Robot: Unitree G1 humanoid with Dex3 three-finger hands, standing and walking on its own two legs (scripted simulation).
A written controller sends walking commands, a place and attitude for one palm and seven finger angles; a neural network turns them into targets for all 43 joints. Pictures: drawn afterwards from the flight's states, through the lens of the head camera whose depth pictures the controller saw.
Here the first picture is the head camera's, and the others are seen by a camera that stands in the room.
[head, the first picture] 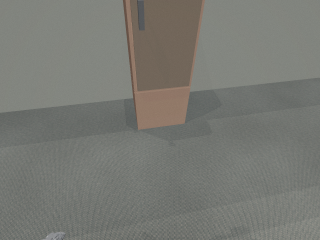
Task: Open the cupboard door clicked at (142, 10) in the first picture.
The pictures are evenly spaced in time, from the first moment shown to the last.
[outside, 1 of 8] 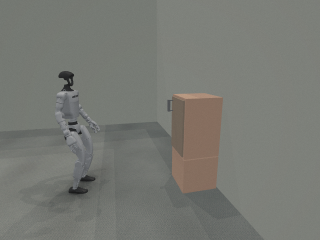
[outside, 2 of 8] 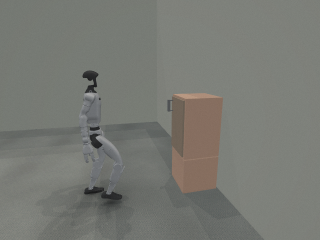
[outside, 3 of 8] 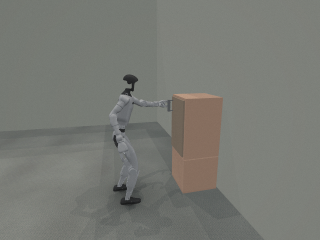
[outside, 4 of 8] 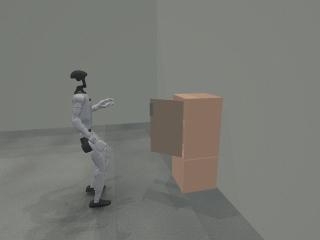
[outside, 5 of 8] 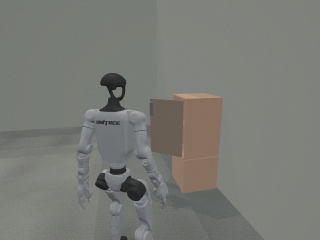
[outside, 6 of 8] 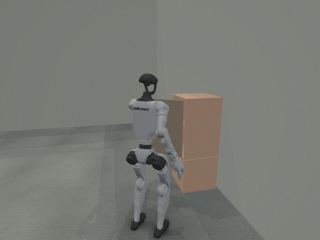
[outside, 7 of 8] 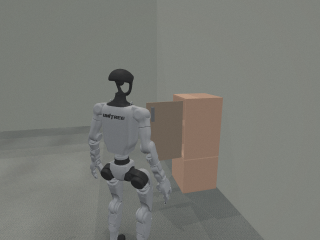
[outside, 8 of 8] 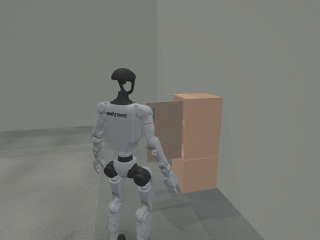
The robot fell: no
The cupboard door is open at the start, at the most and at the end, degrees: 0 97 95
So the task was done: yes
